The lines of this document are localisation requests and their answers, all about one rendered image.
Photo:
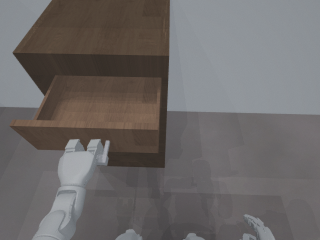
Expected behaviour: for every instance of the robot right hand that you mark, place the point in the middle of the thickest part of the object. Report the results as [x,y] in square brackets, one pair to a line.
[262,232]

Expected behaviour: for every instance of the robot left shin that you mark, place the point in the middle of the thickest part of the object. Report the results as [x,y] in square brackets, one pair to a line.
[130,231]

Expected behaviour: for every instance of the robot left hand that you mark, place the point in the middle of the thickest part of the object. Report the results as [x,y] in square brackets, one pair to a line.
[77,166]

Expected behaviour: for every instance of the handle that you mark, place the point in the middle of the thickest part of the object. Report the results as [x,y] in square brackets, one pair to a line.
[103,158]

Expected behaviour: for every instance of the cabinet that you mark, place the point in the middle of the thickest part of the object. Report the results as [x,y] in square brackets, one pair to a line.
[104,38]

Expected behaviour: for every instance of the drawer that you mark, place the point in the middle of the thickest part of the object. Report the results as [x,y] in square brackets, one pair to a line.
[122,110]

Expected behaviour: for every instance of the robot right shin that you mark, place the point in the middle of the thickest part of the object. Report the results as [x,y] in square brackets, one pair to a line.
[191,235]

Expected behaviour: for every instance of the robot left forearm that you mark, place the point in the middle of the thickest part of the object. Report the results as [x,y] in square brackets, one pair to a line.
[60,222]

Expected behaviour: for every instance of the robot shin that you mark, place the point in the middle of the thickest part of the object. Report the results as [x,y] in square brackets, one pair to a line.
[191,235]
[130,231]

